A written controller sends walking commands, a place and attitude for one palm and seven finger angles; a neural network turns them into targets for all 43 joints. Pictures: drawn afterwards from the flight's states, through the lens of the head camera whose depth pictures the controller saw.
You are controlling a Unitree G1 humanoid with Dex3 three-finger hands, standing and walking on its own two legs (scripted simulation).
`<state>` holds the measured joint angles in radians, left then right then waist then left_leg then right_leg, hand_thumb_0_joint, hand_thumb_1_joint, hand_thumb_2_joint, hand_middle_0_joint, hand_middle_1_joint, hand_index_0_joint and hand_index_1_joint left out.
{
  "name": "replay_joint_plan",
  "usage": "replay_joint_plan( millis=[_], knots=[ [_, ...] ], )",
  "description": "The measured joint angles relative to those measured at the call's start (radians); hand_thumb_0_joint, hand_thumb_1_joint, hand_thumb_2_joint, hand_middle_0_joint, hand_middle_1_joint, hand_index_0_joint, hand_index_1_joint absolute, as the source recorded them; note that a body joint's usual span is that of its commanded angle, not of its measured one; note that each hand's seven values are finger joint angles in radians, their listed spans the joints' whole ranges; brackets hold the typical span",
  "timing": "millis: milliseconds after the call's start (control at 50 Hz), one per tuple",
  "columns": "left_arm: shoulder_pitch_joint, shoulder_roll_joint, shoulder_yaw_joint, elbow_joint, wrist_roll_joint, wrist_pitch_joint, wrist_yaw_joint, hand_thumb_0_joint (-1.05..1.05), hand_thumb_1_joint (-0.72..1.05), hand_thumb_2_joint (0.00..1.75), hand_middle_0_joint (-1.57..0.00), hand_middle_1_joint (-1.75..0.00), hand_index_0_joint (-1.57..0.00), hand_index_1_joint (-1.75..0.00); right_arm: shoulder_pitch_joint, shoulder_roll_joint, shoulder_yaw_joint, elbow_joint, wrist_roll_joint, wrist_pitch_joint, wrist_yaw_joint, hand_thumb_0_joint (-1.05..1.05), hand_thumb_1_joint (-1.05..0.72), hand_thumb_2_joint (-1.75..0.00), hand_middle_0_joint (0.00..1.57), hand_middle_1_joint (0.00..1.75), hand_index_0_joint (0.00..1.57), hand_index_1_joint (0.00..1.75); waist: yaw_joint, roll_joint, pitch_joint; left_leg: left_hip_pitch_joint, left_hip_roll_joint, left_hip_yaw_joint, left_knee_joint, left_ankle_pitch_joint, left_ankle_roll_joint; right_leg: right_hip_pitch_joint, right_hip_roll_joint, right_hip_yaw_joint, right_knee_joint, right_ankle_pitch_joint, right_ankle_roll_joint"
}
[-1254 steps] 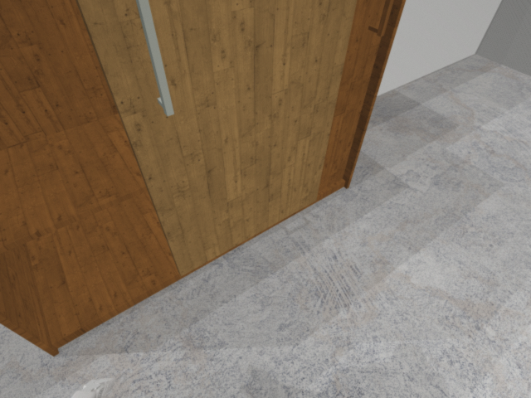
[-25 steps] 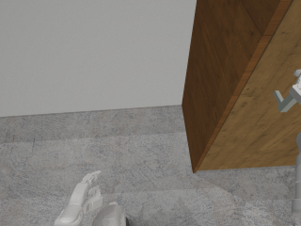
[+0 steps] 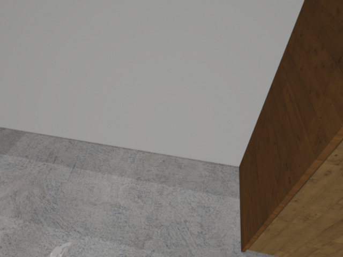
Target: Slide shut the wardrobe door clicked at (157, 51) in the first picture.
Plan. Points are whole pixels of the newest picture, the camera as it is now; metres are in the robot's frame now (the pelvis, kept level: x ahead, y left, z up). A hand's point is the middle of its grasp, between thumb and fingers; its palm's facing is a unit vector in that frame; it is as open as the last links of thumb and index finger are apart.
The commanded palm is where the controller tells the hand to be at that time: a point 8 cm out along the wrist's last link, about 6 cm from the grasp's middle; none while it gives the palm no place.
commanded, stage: stop walking and hold the door there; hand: right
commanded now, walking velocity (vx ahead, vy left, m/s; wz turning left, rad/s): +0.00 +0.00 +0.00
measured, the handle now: out of the picture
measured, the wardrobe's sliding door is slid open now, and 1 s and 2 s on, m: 0.00 0.00 0.00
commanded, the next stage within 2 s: none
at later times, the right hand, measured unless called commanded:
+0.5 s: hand out of the picture +0.29 -0.41 +0.16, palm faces +0.73 +0.61 -0.31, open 6.4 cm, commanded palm +0.24 -0.41 +0.15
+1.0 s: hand out of the picture +0.29 -0.41 +0.16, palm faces +0.61 +0.71 -0.34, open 6.5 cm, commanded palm +0.24 -0.43 +0.15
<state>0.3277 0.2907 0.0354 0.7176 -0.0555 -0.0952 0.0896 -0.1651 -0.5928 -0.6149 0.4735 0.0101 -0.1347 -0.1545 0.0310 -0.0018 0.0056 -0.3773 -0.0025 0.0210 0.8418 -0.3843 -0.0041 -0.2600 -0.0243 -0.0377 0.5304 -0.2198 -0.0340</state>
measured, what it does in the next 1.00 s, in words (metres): steps on the spot: left foot, then right foot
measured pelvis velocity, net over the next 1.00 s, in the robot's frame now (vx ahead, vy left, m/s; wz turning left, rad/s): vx -0.07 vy -0.06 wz -0.01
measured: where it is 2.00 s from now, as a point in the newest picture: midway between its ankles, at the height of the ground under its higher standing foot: outside the picture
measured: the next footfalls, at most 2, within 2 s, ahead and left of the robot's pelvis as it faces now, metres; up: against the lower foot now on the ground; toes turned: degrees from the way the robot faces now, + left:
left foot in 0.08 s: +0.05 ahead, +0.13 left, +0.00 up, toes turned +5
right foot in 0.76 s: +0.04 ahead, -0.16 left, +0.00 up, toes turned -1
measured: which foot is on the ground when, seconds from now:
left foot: up 0.00-0.06, down 0.08-0.80, up 0.82-0.96, down 0.98-1.00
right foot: down 0.00-0.58, up 0.60-0.74, down 0.76-0.98, up 1.00-1.00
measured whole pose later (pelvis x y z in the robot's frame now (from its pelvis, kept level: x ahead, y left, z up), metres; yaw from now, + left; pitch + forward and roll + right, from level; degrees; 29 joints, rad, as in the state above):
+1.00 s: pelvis -0.07 -0.06 -0.01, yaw +0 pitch +0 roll -1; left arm 0.15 0.23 -0.03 0.66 -0.05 -0.08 0.05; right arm -0.36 -0.54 -0.46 0.47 0.04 -0.12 -0.15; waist -0.02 -0.05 0.11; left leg -0.27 0.07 0.11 0.61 -0.33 0.00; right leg -0.40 0.03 -0.03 0.59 -0.22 -0.02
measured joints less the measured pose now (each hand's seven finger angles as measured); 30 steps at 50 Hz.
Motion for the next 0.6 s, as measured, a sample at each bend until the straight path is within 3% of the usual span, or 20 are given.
replay_joint_plan(
  millis=[60,100,160,280,480,600],
  knots=[
    [0.031,-0.027,-0.027,0.007,0.001,-0.011,-0.007,0.01,0.91,0.90,-0.19,-0.30,-0.20,-0.30,0.017,-0.026,0.003,0.014,0.006,0.013,-0.001,-0.12,-0.66,-0.83,0.45,1.39,0.23,1.32,-0.014,0.010,-0.027,0.120,0.014,0.026,-0.240,0.021,-0.003,-0.006,-0.002,-0.021,-0.022,0.013,0.013],
    [0.024,-0.035,-0.043,0.013,0.009,-0.013,-0.013,0.01,0.91,0.90,-0.20,-0.30,-0.20,-0.30,0.015,-0.038,-0.010,0.034,0.010,0.014,-0.006,-0.12,-0.66,-0.83,0.45,1.38,0.22,1.32,-0.018,0.009,-0.024,0.166,0.014,0.022,-0.357,0.141,0.006,-0.021,-0.005,-0.036,-0.002,0.003,0.019],
    [0.002,-0.031,-0.045,0.024,0.015,-0.005,-0.017,0.01,0.91,0.90,-0.20,-0.30,-0.20,-0.30,0.003,-0.030,-0.025,0.080,0.008,0.012,-0.002,-0.12,-0.67,-0.83,0.44,1.37,0.22,1.33,0.000,-0.035,-0.011,0.169,-0.003,0.036,-0.367,0.163,0.011,-0.028,-0.019,-0.020,0.006,0.002,0.023],
    [-0.022,-0.016,-0.037,0.039,0.010,0.006,-0.011,0.01,0.91,0.90,-0.20,-0.30,-0.20,-0.30,-0.019,-0.016,-0.005,0.114,0.010,-0.007,0.003,-0.12,-0.66,-0.85,0.44,1.38,0.24,1.34,-0.024,-0.039,-0.034,0.155,0.003,0.023,-0.353,0.143,0.005,-0.029,-0.010,-0.025,-0.002,0.005,0.014],
    [-0.067,-0.014,-0.041,-0.007,0.007,0.003,-0.001,0.01,0.91,0.90,-0.20,-0.30,-0.20,-0.30,-0.016,-0.022,0.014,0.130,0.013,-0.008,-0.011,-0.11,-0.67,-0.84,0.43,1.37,0.23,1.35,-0.038,-0.025,-0.049,0.173,0.008,0.019,-0.398,0.160,0.007,0.005,-0.002,-0.030,-0.078,0.038,0.020],
    [-0.105,0.024,-0.016,-0.020,0.004,0.022,-0.007,0.01,0.91,0.90,-0.20,-0.30,-0.20,-0.30,-0.040,-0.009,0.018,0.119,0.004,-0.032,-0.001,-0.13,-0.65,-0.84,0.44,1.38,0.23,1.35,-0.052,-0.061,-0.019,0.144,-0.002,0.037,-0.376,0.157,0.009,-0.069,-0.007,0.017,0.044,-0.013,0.030]
  ],
)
